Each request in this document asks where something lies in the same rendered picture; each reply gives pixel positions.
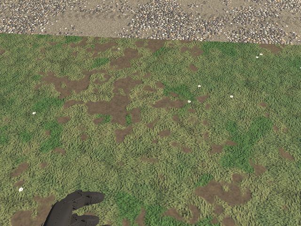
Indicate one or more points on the robot left hand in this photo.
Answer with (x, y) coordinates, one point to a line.
(61, 212)

